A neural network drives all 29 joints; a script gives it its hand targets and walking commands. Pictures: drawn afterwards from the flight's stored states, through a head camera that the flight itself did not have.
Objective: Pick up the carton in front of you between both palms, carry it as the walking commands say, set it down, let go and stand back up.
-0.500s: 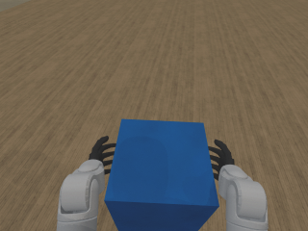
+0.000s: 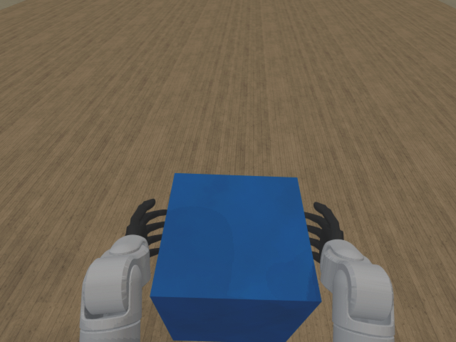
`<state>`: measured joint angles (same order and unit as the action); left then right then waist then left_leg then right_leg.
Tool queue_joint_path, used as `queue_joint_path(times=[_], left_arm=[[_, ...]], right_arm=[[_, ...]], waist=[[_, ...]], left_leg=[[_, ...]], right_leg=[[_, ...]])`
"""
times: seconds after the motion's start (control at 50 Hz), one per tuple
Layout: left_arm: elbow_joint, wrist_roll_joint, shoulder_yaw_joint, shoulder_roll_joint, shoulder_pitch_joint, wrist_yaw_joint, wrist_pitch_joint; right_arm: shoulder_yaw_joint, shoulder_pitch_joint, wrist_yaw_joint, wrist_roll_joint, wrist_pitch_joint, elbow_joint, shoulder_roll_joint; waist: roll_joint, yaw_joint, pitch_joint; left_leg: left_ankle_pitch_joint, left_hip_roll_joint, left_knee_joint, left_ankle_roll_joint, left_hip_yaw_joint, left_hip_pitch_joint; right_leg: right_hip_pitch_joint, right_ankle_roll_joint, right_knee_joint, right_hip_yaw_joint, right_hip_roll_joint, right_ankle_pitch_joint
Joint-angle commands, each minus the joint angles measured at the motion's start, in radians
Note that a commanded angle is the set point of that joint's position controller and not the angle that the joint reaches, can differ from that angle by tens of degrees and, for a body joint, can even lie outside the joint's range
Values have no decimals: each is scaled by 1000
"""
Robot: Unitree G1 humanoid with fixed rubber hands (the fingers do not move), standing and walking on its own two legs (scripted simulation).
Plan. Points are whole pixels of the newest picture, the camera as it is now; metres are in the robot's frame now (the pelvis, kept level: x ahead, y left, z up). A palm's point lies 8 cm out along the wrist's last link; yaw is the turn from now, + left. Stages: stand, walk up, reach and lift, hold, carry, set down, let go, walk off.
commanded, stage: carry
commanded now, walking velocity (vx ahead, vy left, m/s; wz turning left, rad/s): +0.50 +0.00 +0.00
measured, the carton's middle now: (232, 262) +0.28 +0.00 +0.02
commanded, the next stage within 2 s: none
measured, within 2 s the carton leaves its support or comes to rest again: neither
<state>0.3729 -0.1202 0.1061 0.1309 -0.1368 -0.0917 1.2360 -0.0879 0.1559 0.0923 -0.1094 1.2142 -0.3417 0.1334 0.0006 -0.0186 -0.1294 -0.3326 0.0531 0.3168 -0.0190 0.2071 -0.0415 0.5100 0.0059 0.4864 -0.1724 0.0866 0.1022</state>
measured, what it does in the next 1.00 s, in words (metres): walks ahead: right foot, then left foot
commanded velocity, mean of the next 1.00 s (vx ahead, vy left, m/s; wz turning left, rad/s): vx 0.16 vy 0.00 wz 0.00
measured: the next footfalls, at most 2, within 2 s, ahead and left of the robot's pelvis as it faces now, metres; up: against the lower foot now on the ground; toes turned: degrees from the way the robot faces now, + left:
right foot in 0.04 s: +0.19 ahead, -0.11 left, +0.00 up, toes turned -10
left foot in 0.46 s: +0.46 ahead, +0.11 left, +0.00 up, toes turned -4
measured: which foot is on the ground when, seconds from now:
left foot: down 0.00-0.06, up 0.08-0.44, down 0.46-1.00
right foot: up 0.00-0.02, down 0.04-0.46, up 0.48-0.70, down 0.72-1.00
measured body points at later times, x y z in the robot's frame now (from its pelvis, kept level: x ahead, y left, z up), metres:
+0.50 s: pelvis +0.32 +0.02 -0.02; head +0.30 +0.02 +0.43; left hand +0.59 +0.18 +0.07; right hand +0.60 -0.12 +0.08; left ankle +0.42 +0.11 -0.74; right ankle +0.16 -0.10 -0.72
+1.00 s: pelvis +0.48 +0.01 +0.00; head +0.46 +0.01 +0.45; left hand +0.75 +0.17 +0.08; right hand +0.76 -0.13 +0.08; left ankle +0.42 +0.11 -0.73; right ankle +0.43 -0.09 -0.73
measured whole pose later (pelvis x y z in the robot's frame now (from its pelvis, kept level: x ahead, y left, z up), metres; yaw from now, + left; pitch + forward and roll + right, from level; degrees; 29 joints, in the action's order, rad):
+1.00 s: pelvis +0.48 +0.01 +0.00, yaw +1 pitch +4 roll +0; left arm 0.26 -0.13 0.11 0.13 -0.17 -0.09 1.22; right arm -0.12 0.18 0.09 -0.14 1.22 -0.27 0.14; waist -0.01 0.00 -0.16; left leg -0.32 0.06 0.53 -0.01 0.19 -0.23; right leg 0.24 0.01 0.52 -0.15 0.05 0.30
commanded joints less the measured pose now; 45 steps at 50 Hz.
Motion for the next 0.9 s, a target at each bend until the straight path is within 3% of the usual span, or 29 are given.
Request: queue_joint_path(times=[0.0, 0.02, 0.04, 0.06, 0.08, 0.1, 0.12, 0.14, 0.18, 0.24, 0.34, 0.38, 0.42, 0.44, 0.46, 0.48, 0.5, 0.54, 0.56, 0.6, 0.64, 0.68, 0.7, 0.72, 0.74, 0.76, 0.82, 0.88], left_arm=[[25, 409, -700, 870, -466, 254, -4], [0, 406, -693, 862, -453, 258, 0], [-35, 395, -674, 846, -427, 260, -3], [-66, 385, -664, 857, -426, 260, -10], [-53, 396, -674, 882, -442, 263, -13], [-42, 407, -684, 917, -462, 265, -20], [-18, 419, -698, 947, -496, 267, -29], [8, 432, -711, 971, -536, 270, -38], [52, 456, -728, 990, -582, 273, -50], [101, 476, -739, 973, -572, 276, -54], [108, 452, -725, 896, -487, 268, -29], [81, 429, -714, 872, -452, 264, -18], [57, 416, -707, 856, -443, 263, -9], [43, 410, -701, 845, -444, 263, -5], [41, 411, -701, 834, -467, 265, 2], [35, 422, -718, 851, -486, 264, 13], [16, 415, -720, 865, -477, 267, 9], [18, 427, -731, 923, -525, 274, -13], [32, 432, -739, 945, -549, 274, -26], [54, 445, -750, 995, -561, 269, -44], [83, 440, -756, 996, -539, 260, -58], [112, 433, -754, 985, -520, 253, -63], [129, 433, -750, 970, -520, 251, -60], [131, 430, -747, 953, -515, 251, -54], [119, 418, -740, 943, -527, 252, -53], [99, 417, -726, 931, -509, 254, -44], [4, 396, -693, 896, -427, 262, -19], [-50, 392, -685, 895, -429, 269, -13]], right_arm=[[690, 438, -262, 401, 12, -43, 867], [686, 434, -261, 394, 17, -28, 852], [690, 457, -263, 397, 27, -34, 839], [703, 484, -265, 405, 33, -35, 848], [707, 489, -268, 406, 29, -18, 868], [708, 504, -273, 411, 19, -17, 893], [712, 516, -275, 417, 9, -15, 926], [719, 524, -275, 419, -3, -21, 948], [727, 541, -269, 427, -20, -45, 989], [730, 522, -250, 414, -33, -88, 986], [714, 445, -234, 394, -10, -109, 916], [704, 421, -240, 392, 5, -89, 889], [694, 396, -249, 388, 16, -57, 872], [686, 397, -254, 383, 20, -43, 863], [674, 397, -257, 378, 23, -29, 848], [659, 394, -262, 370, 16, 16, 848], [655, 372, -267, 383, 8, 26, 872], [671, 427, -272, 403, -12, 1, 949], [682, 458, -275, 412, -23, -13, 981], [696, 495, -276, 428, -37, -49, 1010], [706, 481, -276, 435, -47, -84, 1011], [715, 472, -275, 439, -51, -110, 992], [717, 471, -273, 438, -51, -119, 979], [717, 470, -272, 433, -47, -119, 960], [729, 489, -272, 434, -36, -137, 942], [726, 491, -271, 431, -23, -128, 927], [711, 446, -271, 410, 6, -56, 892], [694, 431, -274, 393, 12, 12, 893]], waist=[[-91, 14, -199], [-46, 30, -254], [180, 49, -301], [353, 54, -295], [269, 45, -284], [177, 45, -277], [82, 42, -272], [51, 37, -255], [93, 35, -247], [120, 36, -223], [146, 42, -177], [147, 45, -163], [101, 24, -189], [84, 13, -227], [-80, -2, -297], [-271, -7, -374], [-235, -2, -375], [-129, 1, -340], [-105, 9, -317], [-120, 14, -327], [-144, 10, -364], [-122, 18, -369], [-111, 17, -365], [-70, 18, -361], [9, 7, -337], [47, 10, -322], [55, 19, -296], [56, 21, -292]], left_leg=[[398, 144, 137, 70, -22, 5], [373, 121, 312, 36, 6, -122], [170, 34, 587, -12, 24, -343], [-149, -57, 774, -19, -53, -628], [-186, -8, 896, 11, -146, -715], [-168, 26, 920, 28, -178, -715], [-103, 57, 878, 34, -196, -705], [-44, 82, 803, 32, -206, -667], [21, 69, 674, 22, -168, -597], [113, 61, 482, 2, -123, -582], [263, 6, 222, 10, -32, -499], [328, -19, 161, 17, 3, -429], [433, -66, 47, 24, 70, -204], [516, -7, 58, 37, 17, -25], [887, 201, 125, 82, -222, 175], [1046, 359, 134, 252, -471, 399], [961, 376, 76, 281, -489, 329], [867, 325, 37, 227, -360, 220], [817, 295, 15, 184, -286, 146], [738, 241, 2, 153, -197, 70], [699, 233, 25, 151, -154, 71], [587, 189, 76, 113, -91, 15], [472, 166, 96, 82, -83, -32], [372, 151, 113, 50, -72, -75], [358, 113, 121, 22, -81, -77], [392, 118, 136, 15, -92, -71], [578, 114, 209, 12, -93, -77], [591, 97, 238, -2, -79, -115]], right_leg=[[-281, -20, -87, -94, -68, 29], [-484, -35, -67, -22, -13, 74], [-638, -120, -176, 363, 202, 182], [-796, -226, -243, 635, 324, 113], [-791, -238, -224, 606, 348, 11], [-737, -225, -206, 529, 320, -74], [-682, -194, -214, 465, 308, -56], [-617, -164, -245, 396, 287, -40], [-551, -137, -295, 284, 255, 12], [-552, -147, -327, 185, 217, 23], [-582, -116, -263, 62, 166, -216], [-590, -82, -173, 17, 145, -392], [-517, -24, 27, -62, 88, -456], [-407, 15, 135, -65, 70, -342], [-243, 61, 348, -50, 24, 25], [20, 76, 555, 12, -79, 412], [56, 59, 633, 98, -55, 496], [40, 20, 522, 162, -5, 474], [-14, 16, 353, 163, 18, 446], [-158, 28, 158, 108, -28, 389], [-234, 26, 50, 67, -34, 267], [-348, 25, -117, 38, -13, -11], [-409, 23, -142, 51, 22, -98], [-440, 14, -132, 111, 97, -175], [-419, -8, -47, 135, 132, -320], [-417, -15, -27, 129, 133, -377], [-420, -11, 13, 118, 110, -533], [-445, -12, 49, 108, 101, -678]])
